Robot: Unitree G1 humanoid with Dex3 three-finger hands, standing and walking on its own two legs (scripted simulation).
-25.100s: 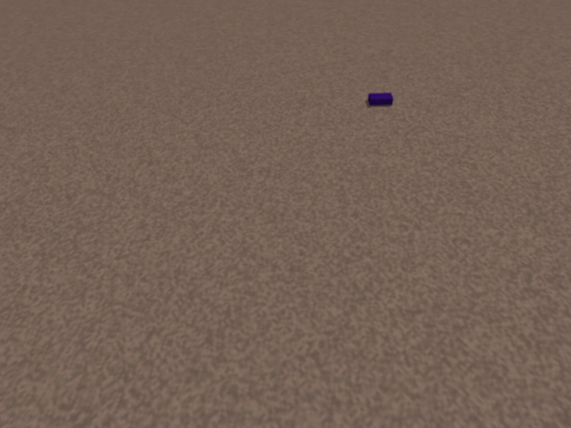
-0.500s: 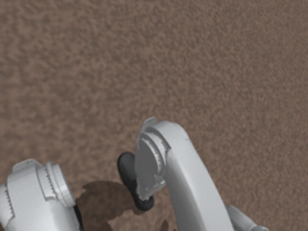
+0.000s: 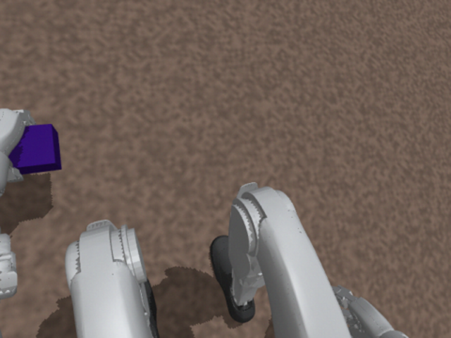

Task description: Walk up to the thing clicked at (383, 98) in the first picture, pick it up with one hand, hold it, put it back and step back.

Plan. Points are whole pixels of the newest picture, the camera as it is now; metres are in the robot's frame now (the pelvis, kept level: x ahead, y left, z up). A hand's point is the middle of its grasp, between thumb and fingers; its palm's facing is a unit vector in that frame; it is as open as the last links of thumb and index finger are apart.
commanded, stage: settle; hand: left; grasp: from above
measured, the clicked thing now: (10, 151) +0.47 +0.31 -0.20
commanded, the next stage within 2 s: lift in 0.06 s
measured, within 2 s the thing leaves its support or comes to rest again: neither
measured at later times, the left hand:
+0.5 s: hand out of the picture +0.44 +0.32 -0.10, palm faces -0.48 -0.05 -0.87, open 10.1 cm
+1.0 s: hand out of the picture +0.37 +0.30 +0.10, palm faces -0.42 -0.08 -0.90, open 10.2 cm
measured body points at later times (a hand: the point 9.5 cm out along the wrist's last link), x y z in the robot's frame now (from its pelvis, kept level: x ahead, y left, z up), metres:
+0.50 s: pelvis +0.00 +0.00 +0.05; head +0.23 +0.07 +0.43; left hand +0.46 +0.32 -0.05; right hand +0.07 -0.27 -0.06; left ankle +0.07 +0.11 -0.30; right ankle +0.12 -0.11 -0.30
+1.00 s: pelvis +0.01 +0.00 +0.19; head +0.16 +0.05 +0.61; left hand +0.39 +0.31 +0.15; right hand +0.16 -0.25 +0.07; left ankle +0.07 +0.11 -0.30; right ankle +0.12 -0.11 -0.30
